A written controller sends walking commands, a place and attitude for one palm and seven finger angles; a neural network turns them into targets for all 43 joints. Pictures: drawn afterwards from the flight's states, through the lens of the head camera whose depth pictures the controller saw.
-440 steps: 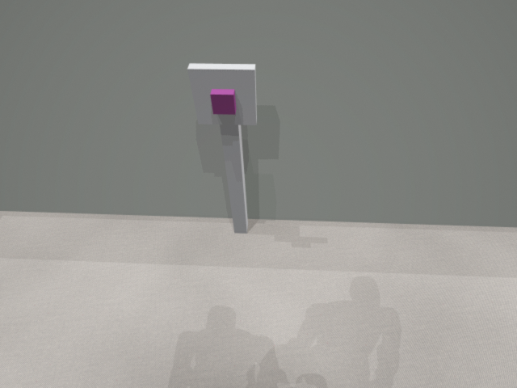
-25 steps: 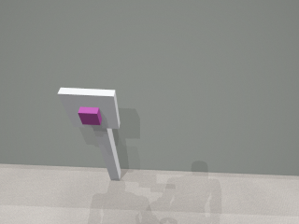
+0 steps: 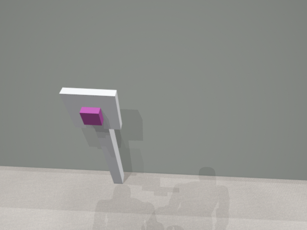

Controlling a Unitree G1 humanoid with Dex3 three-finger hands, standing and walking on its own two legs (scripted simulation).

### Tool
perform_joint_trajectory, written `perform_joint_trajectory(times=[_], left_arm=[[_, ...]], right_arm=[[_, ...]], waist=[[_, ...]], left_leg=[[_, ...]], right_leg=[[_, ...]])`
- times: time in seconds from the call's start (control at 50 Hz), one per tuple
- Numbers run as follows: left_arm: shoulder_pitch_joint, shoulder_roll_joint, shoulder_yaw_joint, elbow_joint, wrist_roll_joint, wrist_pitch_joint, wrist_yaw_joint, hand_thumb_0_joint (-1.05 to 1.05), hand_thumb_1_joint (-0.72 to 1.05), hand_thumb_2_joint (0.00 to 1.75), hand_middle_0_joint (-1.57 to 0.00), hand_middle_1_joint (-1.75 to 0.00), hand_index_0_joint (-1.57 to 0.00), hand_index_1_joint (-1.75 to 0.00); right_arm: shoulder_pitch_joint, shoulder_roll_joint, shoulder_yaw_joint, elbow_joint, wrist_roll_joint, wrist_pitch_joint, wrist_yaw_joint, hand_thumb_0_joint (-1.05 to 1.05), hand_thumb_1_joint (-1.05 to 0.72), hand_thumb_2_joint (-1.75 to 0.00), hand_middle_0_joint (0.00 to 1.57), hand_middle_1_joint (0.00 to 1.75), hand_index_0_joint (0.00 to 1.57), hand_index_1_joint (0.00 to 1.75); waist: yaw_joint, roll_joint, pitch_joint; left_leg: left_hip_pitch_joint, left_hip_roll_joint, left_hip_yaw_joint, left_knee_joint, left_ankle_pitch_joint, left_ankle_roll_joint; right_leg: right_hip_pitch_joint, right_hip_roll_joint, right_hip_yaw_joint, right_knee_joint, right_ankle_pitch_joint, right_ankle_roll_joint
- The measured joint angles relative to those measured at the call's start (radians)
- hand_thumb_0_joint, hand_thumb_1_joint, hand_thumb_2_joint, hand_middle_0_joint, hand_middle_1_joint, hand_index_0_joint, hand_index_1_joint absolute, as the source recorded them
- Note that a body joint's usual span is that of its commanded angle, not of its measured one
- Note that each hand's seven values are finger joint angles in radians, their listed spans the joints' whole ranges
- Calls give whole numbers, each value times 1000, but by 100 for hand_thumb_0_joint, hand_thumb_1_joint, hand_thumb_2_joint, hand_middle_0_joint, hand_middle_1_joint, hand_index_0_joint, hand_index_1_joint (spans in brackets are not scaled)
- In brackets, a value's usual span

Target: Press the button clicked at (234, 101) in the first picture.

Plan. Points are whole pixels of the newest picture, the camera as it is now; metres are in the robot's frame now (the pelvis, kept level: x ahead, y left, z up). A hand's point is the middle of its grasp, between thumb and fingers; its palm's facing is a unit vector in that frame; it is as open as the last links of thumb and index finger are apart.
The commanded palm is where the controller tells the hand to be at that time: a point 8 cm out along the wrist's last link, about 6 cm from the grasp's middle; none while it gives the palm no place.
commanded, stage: look again from close up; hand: left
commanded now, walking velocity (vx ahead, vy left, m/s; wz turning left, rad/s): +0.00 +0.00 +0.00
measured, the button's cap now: (92, 115) +0.47 +0.25 -0.03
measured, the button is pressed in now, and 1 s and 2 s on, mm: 0 0 0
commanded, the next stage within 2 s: raise the hand and make a fist in 0.04 s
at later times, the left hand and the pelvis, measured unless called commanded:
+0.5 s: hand (107, 213) +0.17 +0.13 -0.03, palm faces -0.03 -1.00 +0.05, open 5.9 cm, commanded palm +0.11 +0.21 -0.06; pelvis -0.06 +0.00 -0.07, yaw +0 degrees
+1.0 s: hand (84, 222) +0.15 +0.19 -0.06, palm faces +0.03 -1.00 -0.03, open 3.1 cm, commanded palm +0.12 +0.24 -0.05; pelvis -0.07 +0.02 -0.09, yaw +0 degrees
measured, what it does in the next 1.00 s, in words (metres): lowers itself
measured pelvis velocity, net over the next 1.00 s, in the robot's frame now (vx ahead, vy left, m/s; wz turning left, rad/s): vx -0.07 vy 0.02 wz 0.00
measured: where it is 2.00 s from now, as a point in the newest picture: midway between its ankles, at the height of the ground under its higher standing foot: outside the picture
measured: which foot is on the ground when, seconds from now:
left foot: down 0.00-1.00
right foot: down 0.00-1.00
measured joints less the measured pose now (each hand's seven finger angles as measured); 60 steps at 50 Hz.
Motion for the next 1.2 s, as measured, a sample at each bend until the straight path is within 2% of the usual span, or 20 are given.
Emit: perform_joint_trajectory(times=[0.16, 0.18, 0.2, 0.26, 0.3, 0.36, 0.4, 0.46, 0.5, 0.56, 0.64, 0.7, 0.76, 0.8, 0.86, 0.94, 0.98, 1.06, 1.12, 1.2], left_arm=[[13, -13, -1, 6, 5, -12, 8, 0, 91, 90, -20, -30, -19, -30], [66, -15, -13, -155, -42, 42, 9, 1, 91, 90, -20, -30, -20, -30], [132, -3, -19, -329, -51, 78, 38, 3, 94, 89, -21, -31, -20, -31], [235, 50, -11, -683, -122, 41, 106, 8, 100, 89, -23, -33, -23, -33], [224, 65, -14, -836, -152, -23, 107, 8, 100, 89, -25, -36, -25, -36], [128, 48, -11, -938, -162, -181, 63, 6, 98, 90, -30, -41, -29, -41], [49, 17, 1, -949, -177, -308, -8, 5, 96, 90, -34, -46, -33, -46], [-13, -31, 15, -952, -193, -485, -156, 3, 94, 90, -41, -54, -40, -54], [-7, -44, 18, -968, -186, -541, -217, 2, 93, 90, -46, -59, -46, -59], [50, -33, 12, -1005, -173, -503, -224, 2, 92, 90, -54, -68, -54, -68], [152, 6, 25, -1074, -166, -443, -164, 2, 91, 90, -66, -80, -65, -80], [185, 35, 53, -1128, -181, -478, -148, 2, 90, 90, -74, -89, -73, -89], [147, 56, 64, -1162, -204, -510, -182, 2, 90, 90, -82, -98, -81, -98], [106, 65, 63, -1168, -216, -496, -217, 2, 90, 90, -87, -104, -87, -104], [58, 69, 63, -1155, -228, -423, -255, 2, 90, 90, -96, -113, -95, -113], [68, 66, 79, -1164, -231, -337, -232, 2, 90, 90, -107, -125, -106, -125], [92, 62, 89, -1176, -229, -337, -202, 2, 90, 90, -112, -130, -111, -131], [125, 62, 101, -1190, -219, -388, -164, 2, 90, 90, -120, -140, -120, -140], [132, 68, 100, -1186, -217, -418, -166, 2, 90, 90, -124, -144, -124, -144], [131, 77, 99, -1182, -220, -419, -181, 2, 90, 90, -128, -148, -127, -148]], right_arm=[[0, 0, -2, -1, 0, 3, 1, 1, -92, -89, 20, 29, 20, 30], [12, -15, 1, -39, 3, -6, 0, 2, -92, -89, 20, 29, 20, 30], [34, -31, 1, -81, 8, -48, -10, 3, -93, -89, 20, 29, 20, 30], [62, -79, -27, -191, 45, -173, -29, 3, -94, -89, 20, 30, 20, 30], [40, -123, -36, -253, 49, -223, -36, 3, -93, -89, 20, 30, 20, 30], [-26, -173, -56, -350, 29, -267, -33, 3, -93, -89, 20, 29, 20, 30], [-78, -183, -73, -409, 17, -276, -18, 2, -92, -89, 20, 29, 20, 30], [-148, -179, -95, -501, 10, -261, 20, 2, -92, -89, 20, 29, 20, 30], [-180, -172, -104, -568, 11, -229, 35, 2, -92, -89, 20, 29, 19, 30], [-206, -158, -104, -660, 19, -167, 39, 2, -91, -90, 20, 29, 19, 30], [-204, -129, -76, -727, 19, -129, 27, 1, -91, -90, 20, 29, 19, 30], [-188, -105, -42, -720, 12, -133, 15, 1, -91, -90, 20, 29, 20, 30], [-171, -91, -6, -683, 9, -148, 7, 1, -91, -89, 20, 29, 20, 30], [-155, -83, 12, -655, 12, -151, 4, 1, -91, -89, 20, 30, 20, 30], [-123, -72, 23, -624, 22, -142, -1, 1, -90, -89, 21, 30, 20, 30], [-74, -68, 9, -603, 26, -129, -7, 2, -90, -89, 21, 30, 20, 30], [-55, -74, -4, -597, 23, -129, -9, 2, -90, -89, 21, 30, 20, 30], [-37, -103, -27, -595, 17, -137, -8, 2, -90, -89, 21, 30, 20, 30], [-43, -127, -40, -601, 16, -142, -7, 2, -91, -89, 21, 30, 20, 30], [-66, -142, -49, -618, 19, -142, -9, 2, -91, -89, 20, 30, 20, 30]], waist=[[5, 8, 0], [6, 17, 6], [14, 21, 6], [-5, 40, -19], [-24, 65, -44], [-43, 80, -103], [-37, 61, -147], [-25, 16, -187], [-15, -8, -198], [1, -26, -194], [23, -11, -188], [32, 12, -185], [35, 37, -176], [32, 48, -173], [19, 58, -167], [-7, 59, -165], [-18, 58, -167], [-30, 55, -174], [-31, 54, -177], [-27, 50, -176]], left_leg=[[-32, 8, -6, 31, 4, -1], [-43, 12, -3, 47, -4, 3], [-40, 13, 7, 42, -13, 3], [-85, -8, 2, 76, -14, 5], [-155, -19, -13, 134, -23, 12], [-311, -27, -21, 257, -53, 16], [-426, -24, -9, 351, -81, 12], [-573, -10, 8, 493, -131, 8], [-645, -3, 10, 575, -147, 6], [-711, 1, 5, 672, -198, 3], [-767, 8, -22, 741, -223, 1], [-807, 13, -51, 777, -231, 0], [-846, 15, -74, 804, -232, 1], [-866, 15, -78, 812, -230, 3], [-869, 16, -70, 804, -225, 10], [-838, 17, -47, 763, -217, 22], [-820, 16, -36, 742, -213, 27], [-808, 11, -26, 724, -211, 36], [-813, 7, -24, 728, -216, 41], [-812, 4, -22, 732, -223, 47]], right_leg=[[-13, 7, -10, -3, 9, -1], [-23, 10, -8, 5, 11, 1], [-37, 10, 1, 26, 6, 1], [-94, -15, -6, 102, -29, 4], [-156, -27, -23, 158, -47, 10], [-310, -42, -33, 290, -86, 12], [-436, -45, -21, 397, -117, 7], [-593, -39, -4, 548, -164, -5], [-669, -34, 0, 635, -196, -11], [-730, -33, -5, 724, -232, -15], [-766, -27, -31, 768, -251, -18], [-786, -21, -60, 777, -252, -19], [-809, -18, -81, 784, -248, -19], [-824, -17, -85, 785, -244, -16], [-830, -17, -77, 775, -235, -10], [-808, -16, -54, 737, -219, 3], [-794, -17, -44, 718, -212, 9], [-784, -21, -34, 700, -208, 18], [-787, -25, -32, 702, -212, 23], [-784, -28, -30, 703, -217, 29]])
